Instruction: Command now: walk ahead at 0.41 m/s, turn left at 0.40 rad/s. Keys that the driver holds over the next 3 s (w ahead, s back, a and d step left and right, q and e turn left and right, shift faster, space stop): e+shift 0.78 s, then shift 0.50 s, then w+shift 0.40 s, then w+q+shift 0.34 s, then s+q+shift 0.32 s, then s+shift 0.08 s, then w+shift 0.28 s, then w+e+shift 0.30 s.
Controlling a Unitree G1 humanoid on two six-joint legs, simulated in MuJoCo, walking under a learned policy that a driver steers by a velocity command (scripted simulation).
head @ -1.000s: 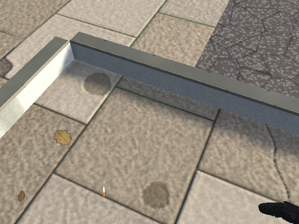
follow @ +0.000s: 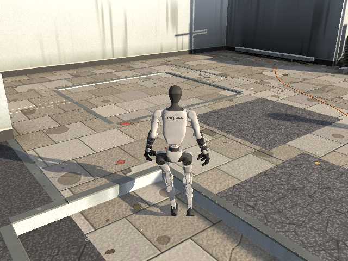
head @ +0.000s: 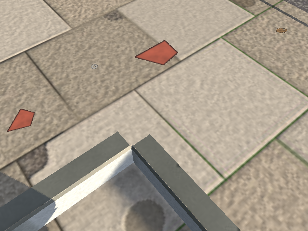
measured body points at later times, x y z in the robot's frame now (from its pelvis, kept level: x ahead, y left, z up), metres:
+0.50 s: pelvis +0.27 -0.08 +0.02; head +0.32 -0.07 +0.47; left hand +0.52 +0.07 -0.07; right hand +0.20 -0.33 -0.11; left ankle +0.09 -0.01 -0.70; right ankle +0.40 -0.17 -0.54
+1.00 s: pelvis +0.47 -0.13 +0.17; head +0.47 -0.18 +0.62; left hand +0.76 +0.00 +0.11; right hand +0.51 -0.44 +0.09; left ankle +0.66 -0.08 -0.49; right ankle +0.42 -0.16 -0.57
